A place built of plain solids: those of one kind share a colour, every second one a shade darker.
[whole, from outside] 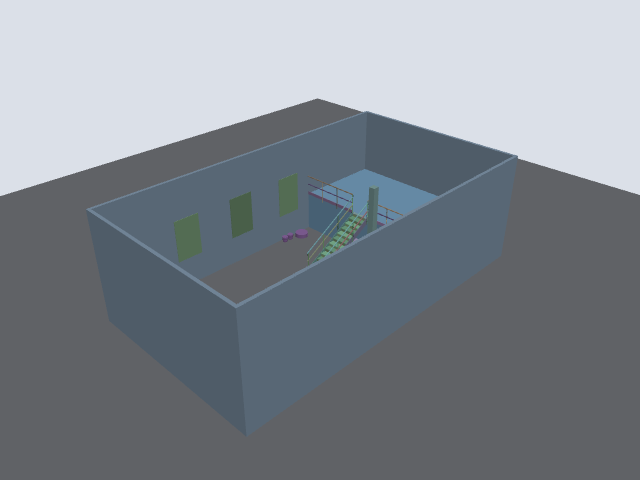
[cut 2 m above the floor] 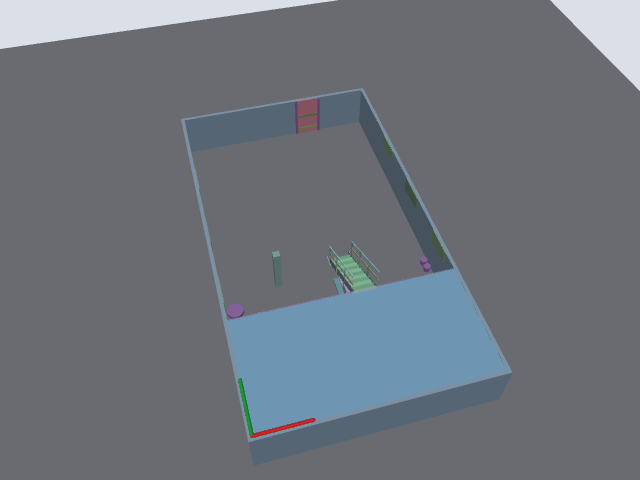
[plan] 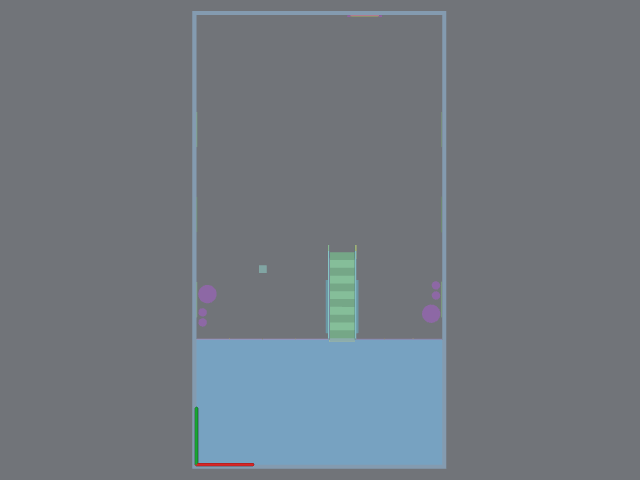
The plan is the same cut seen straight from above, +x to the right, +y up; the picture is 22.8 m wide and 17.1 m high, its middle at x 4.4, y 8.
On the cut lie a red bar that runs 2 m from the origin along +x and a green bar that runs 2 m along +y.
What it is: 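A pumping station 8.8 x 16.0 m, 5.3 m high; the engine floor; at the rear the gallery 4.4 m deep at 1.99 m over closed stores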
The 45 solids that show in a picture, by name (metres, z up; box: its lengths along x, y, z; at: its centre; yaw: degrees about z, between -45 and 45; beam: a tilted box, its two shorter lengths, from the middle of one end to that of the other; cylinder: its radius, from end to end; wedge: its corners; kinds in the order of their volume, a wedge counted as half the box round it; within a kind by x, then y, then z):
{
 "loft_1": {"box": [4.78, 0.09, 2.04], "at": [2.34, 4.41, 0.97]},
 "loft_2": {"box": [8.85, 4.43, 2.04], "at": [4.38, 2.17, 0.97]},
 "loft_3": {"box": [3.15, 0.09, 2.04], "at": [7.23, 4.41, 0.97]},
 "wall_1": {"box": [0.15, 16.31, 5.35], "at": [-0.07, 8.01, 2.62]},
 "wall_2": {"box": [9.05, 0.15, 5.35], "at": [4.38, -0.07, 2.62]},
 "wall_3": {"box": [9.05, 0.15, 5.35], "at": [4.38, 16.09, 2.62]},
 "wall_4": {"box": [0.15, 16.31, 5.35], "at": [8.82, 8.01, 2.62]},
 "post_1": {"box": [0.28, 0.28, 5.35], "at": [2.36, 6.96, 2.62]},
 "under_plinth_1": {"box": [1.17, 1.9, 0.14], "at": [5.19, 5.62, 0.02]},
 "winf_1": {"box": [0.028, 1.26, 2.03], "at": [8.74, 5.88, 2.4]},
 "winf_2": {"box": [0.028, 1.26, 2.03], "at": [8.74, 8.91, 2.4]},
 "winf_3": {"box": [0.028, 1.26, 2.03], "at": [8.74, 11.94, 2.4]},
 "hose_1": {"cylinder": 0.15, "from": [0.22, 5.06, 0.21], "to": [0.22, 5.06, 0.28]},
 "hose_2": {"cylinder": 0.15, "from": [0.22, 5.42, 0.21], "to": [0.22, 5.42, 0.28]},
 "hose_3": {"cylinder": 0.33, "from": [0.39, 6.07, 0.0], "to": [0.39, 6.07, 0.15]},
 "hose_4": {"cylinder": 0.33, "from": [8.36, 5.37, 0.0], "to": [8.36, 5.37, 0.2]},
 "hose_5": {"cylinder": 0.15, "from": [8.53, 6.02, 0.21], "to": [8.53, 6.02, 0.28]},
 "hose_6": {"cylinder": 0.15, "from": [8.53, 6.38, 0.21], "to": [8.53, 6.38, 0.28]},
 "stair_handrail_left_1": {"wedge": [[5.65, 4.47, 2.83], [5.65, 4.49, 2.86], [5.65, 7.58, 0.96], [5.65, 7.6, 1.0], [5.69, 4.47, 2.83], [5.69, 4.49, 2.86], [5.69, 7.58, 0.96], [5.69, 7.6, 1.0]]},
 "stair_handrail_right_1": {"wedge": [[4.69, 4.47, 2.83], [4.69, 4.49, 2.86], [4.69, 7.58, 0.96], [4.69, 7.6, 1.0], [4.73, 4.47, 2.83], [4.73, 4.49, 2.86], [4.73, 7.58, 0.96], [4.73, 7.6, 1.0]]},
 "stair_kneerail_left_1": {"wedge": [[5.65, 4.47, 2.4], [5.65, 4.49, 2.43], [5.65, 7.58, 0.53], [5.65, 7.6, 0.57], [5.69, 4.47, 2.4], [5.69, 4.49, 2.43], [5.69, 7.58, 0.53], [5.69, 7.6, 0.57]]},
 "stair_kneerail_right_1": {"wedge": [[4.69, 4.47, 2.4], [4.69, 4.49, 2.43], [4.69, 7.58, 0.53], [4.69, 7.6, 0.57], [4.73, 4.47, 2.4], [4.73, 4.49, 2.43], [4.73, 7.58, 0.53], [4.73, 7.6, 0.57]]},
 "door_leaf_1": {"box": [1.02, 0.04, 2.1], "at": [5.99, 15.99, 1.0]},
 "stair_tread_1": {"wedge": [[4.75, 4.48, 1.78], [4.75, 4.48, 1.83], [4.75, 4.78, 1.78], [4.75, 4.78, 1.83], [5.63, 4.48, 1.78], [5.63, 4.48, 1.83], [5.63, 4.78, 1.78], [5.63, 4.78, 1.83]]},
 "stair_tread_2": {"wedge": [[4.75, 4.76, 1.61], [4.75, 4.76, 1.66], [4.75, 5.06, 1.61], [4.75, 5.06, 1.66], [5.63, 4.76, 1.61], [5.63, 4.76, 1.66], [5.63, 5.06, 1.61], [5.63, 5.06, 1.66]]},
 "stair_tread_3": {"wedge": [[4.75, 5.04, 1.45], [4.75, 5.04, 1.5], [4.75, 5.34, 1.45], [4.75, 5.34, 1.5], [5.63, 5.04, 1.45], [5.63, 5.04, 1.5], [5.63, 5.34, 1.45], [5.63, 5.34, 1.5]]},
 "stair_tread_4": {"wedge": [[4.75, 5.31, 1.28], [4.75, 5.31, 1.33], [4.75, 5.62, 1.28], [4.75, 5.62, 1.33], [5.63, 5.31, 1.28], [5.63, 5.31, 1.33], [5.63, 5.62, 1.28], [5.63, 5.62, 1.33]]},
 "stair_tread_5": {"wedge": [[4.75, 5.59, 1.12], [4.75, 5.59, 1.17], [4.75, 5.9, 1.12], [4.75, 5.9, 1.17], [5.63, 5.59, 1.12], [5.63, 5.59, 1.17], [5.63, 5.89, 1.11], [5.63, 5.9, 1.16]]},
 "stair_tread_6": {"wedge": [[4.75, 5.87, 0.94], [4.75, 5.87, 0.99], [4.75, 6.17, 0.94], [4.75, 6.17, 0.99], [5.63, 5.87, 0.95], [5.63, 5.87, 1.0], [5.63, 6.17, 0.95], [5.63, 6.17, 1.0]]},
 "stair_tread_7": {"wedge": [[4.75, 6.15, 0.78], [4.75, 6.15, 0.83], [4.75, 6.45, 0.78], [4.75, 6.45, 0.83], [5.63, 6.15, 0.78], [5.63, 6.15, 0.83], [5.63, 6.45, 0.78], [5.63, 6.45, 0.83]]},
 "stair_tread_8": {"wedge": [[4.75, 6.43, 0.61], [4.75, 6.43, 0.66], [4.75, 6.73, 0.61], [4.75, 6.73, 0.66], [5.63, 6.43, 0.61], [5.63, 6.43, 0.66], [5.63, 6.73, 0.61], [5.63, 6.73, 0.66]]},
 "stair_tread_9": {"wedge": [[4.75, 6.71, 0.45], [4.75, 6.71, 0.5], [4.75, 7.01, 0.45], [4.75, 7.01, 0.5], [5.63, 6.7, 0.45], [5.63, 6.7, 0.5], [5.63, 7.01, 0.44], [5.63, 7.01, 0.49]]},
 "stair_tread_10": {"wedge": [[4.75, 6.98, 0.28], [4.75, 6.98, 0.33], [4.75, 7.29, 0.28], [4.75, 7.29, 0.33], [5.63, 6.98, 0.28], [5.63, 6.98, 0.33], [5.63, 7.29, 0.28], [5.63, 7.29, 0.33]]},
 "stair_tread_11": {"wedge": [[4.75, 7.26, 0.12], [4.75, 7.26, 0.17], [4.75, 7.56, 0.12], [4.75, 7.56, 0.17], [5.63, 7.26, 0.12], [5.63, 7.26, 0.17], [5.63, 7.56, 0.11], [5.63, 7.56, 0.16]]},
 "stair_string_right_1": {"wedge": [[4.73, 4.46, 1.73], [4.73, 4.46, 2.05], [4.73, 7.34, 0.0], [4.73, 7.34, 0.32], [4.75, 4.46, 1.73], [4.75, 4.46, 2.05], [4.75, 7.34, 0.0], [4.75, 7.34, 0.32]]},
 "stair_string_left_1": {"wedge": [[5.63, 4.46, 1.73], [5.63, 4.46, 2.05], [5.63, 7.34, 0.0], [5.63, 7.34, 0.32], [5.65, 4.46, 1.73], [5.65, 4.46, 2.05], [5.65, 7.34, 0.0], [5.65, 7.34, 0.32]]},
 "toeboard_1": {"box": [4.71, 0.025, 0.16], "at": [2.35, 4.47, 2.04]},
 "toeboard_2": {"box": [3.08, 0.025, 0.16], "at": [7.21, 4.47, 2.04]},
 "door_jamb_1": {"box": [0.1, 0.07, 2.21], "at": [5.42, 15.97, 1.05]},
 "door_jamb_2": {"box": [0.1, 0.07, 2.21], "at": [6.56, 15.97, 1.05]},
 "door_ledge_1": {"box": [0.96, 0.024, 0.14], "at": [5.99, 15.96, 0.29]},
 "door_ledge_2": {"box": [0.96, 0.024, 0.14], "at": [5.99, 15.96, 1.07]},
 "stair_head_board_1": {"box": [0.92, 0.13, 0.05], "at": [5.19, 4.44, 1.97]},
 "handrail_1": {"box": [3.08, 0.041, 0.041], "at": [7.21, 4.48, 2.98]},
 "kneerail_1": {"box": [3.08, 0.041, 0.041], "at": [7.21, 4.48, 2.54]}
}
